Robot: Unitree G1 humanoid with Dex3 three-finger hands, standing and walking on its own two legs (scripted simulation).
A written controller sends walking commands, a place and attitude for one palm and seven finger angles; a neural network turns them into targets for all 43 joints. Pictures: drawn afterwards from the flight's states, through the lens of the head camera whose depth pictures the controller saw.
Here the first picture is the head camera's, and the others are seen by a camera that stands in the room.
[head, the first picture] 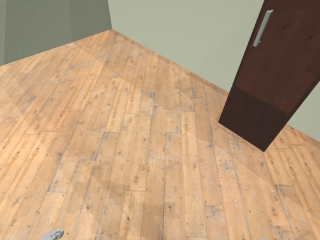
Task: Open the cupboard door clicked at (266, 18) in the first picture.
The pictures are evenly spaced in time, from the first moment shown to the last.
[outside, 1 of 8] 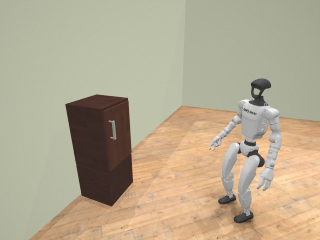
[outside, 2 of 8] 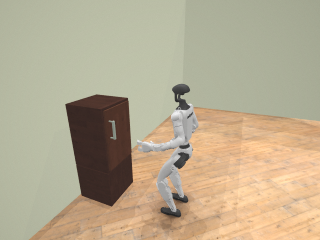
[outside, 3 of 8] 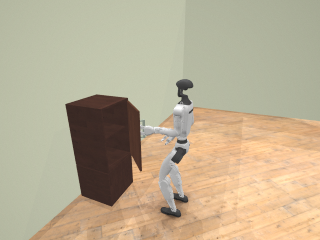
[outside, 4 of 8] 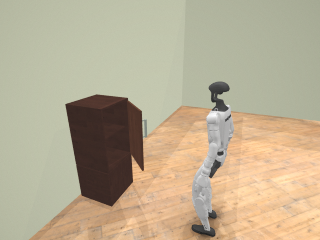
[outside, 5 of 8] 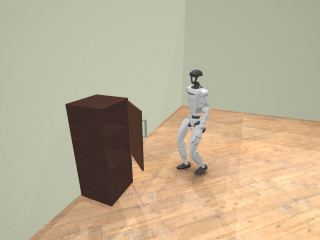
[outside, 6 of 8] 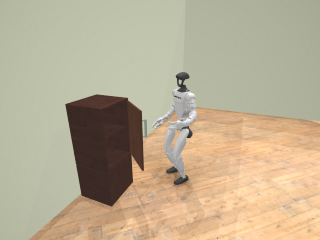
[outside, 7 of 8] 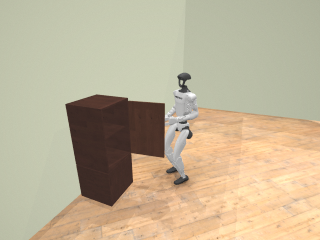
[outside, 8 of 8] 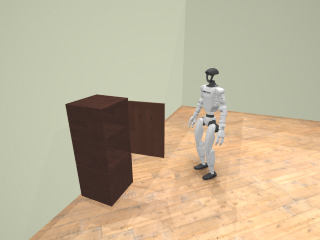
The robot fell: no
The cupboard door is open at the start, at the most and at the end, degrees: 0 99 97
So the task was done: yes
